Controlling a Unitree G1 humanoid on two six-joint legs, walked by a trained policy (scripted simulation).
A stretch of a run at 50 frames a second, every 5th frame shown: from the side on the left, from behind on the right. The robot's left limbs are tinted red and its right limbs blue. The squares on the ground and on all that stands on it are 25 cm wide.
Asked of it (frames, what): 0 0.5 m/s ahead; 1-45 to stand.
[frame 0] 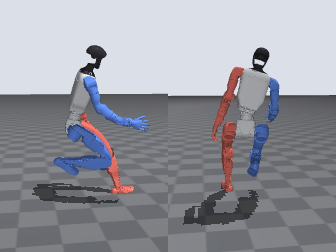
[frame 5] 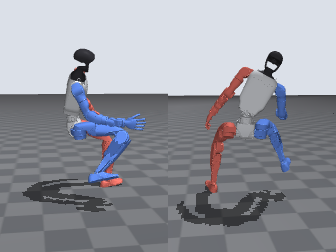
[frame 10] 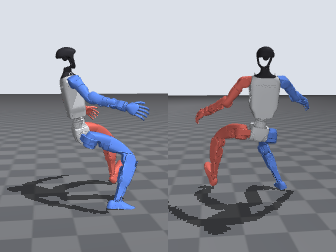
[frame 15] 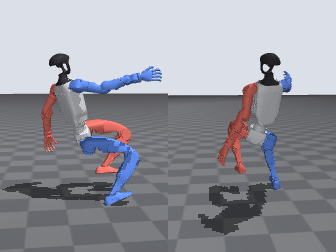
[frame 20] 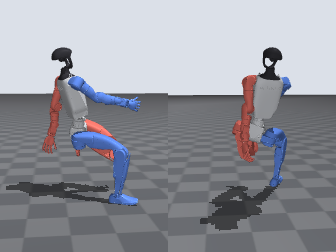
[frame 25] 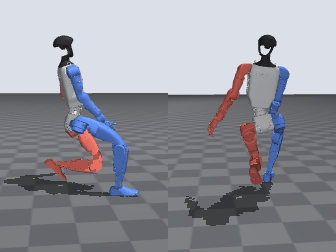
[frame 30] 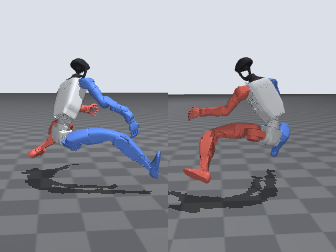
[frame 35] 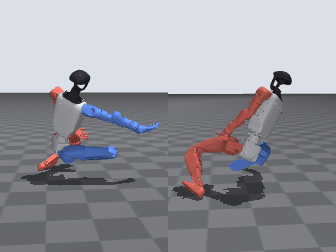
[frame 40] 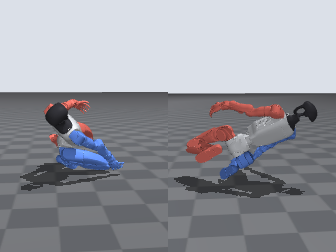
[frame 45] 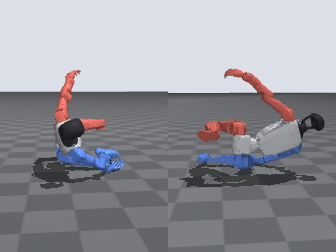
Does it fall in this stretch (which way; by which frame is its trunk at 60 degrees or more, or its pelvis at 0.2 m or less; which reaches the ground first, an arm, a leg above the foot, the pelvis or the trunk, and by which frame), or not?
yes: goes over to its right; its trunk at 60 degrees or more by frame 40; the right leg reaches the ground first, by frame 40
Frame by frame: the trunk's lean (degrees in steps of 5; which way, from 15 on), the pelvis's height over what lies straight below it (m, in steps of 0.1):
0: 25 forward and to its right, 0.6
5: 30 to its right, 0.6
10: 10, 0.6
15: 20 backward, 0.5
20: 20 backward and to its right, 0.6
25: 15 backward and to its right, 0.6
30: 35 to its left, 0.5
35: 30 forward and to its right, 0.3
40: 65 to its right, 0.3
45: 70 to its right, 0.2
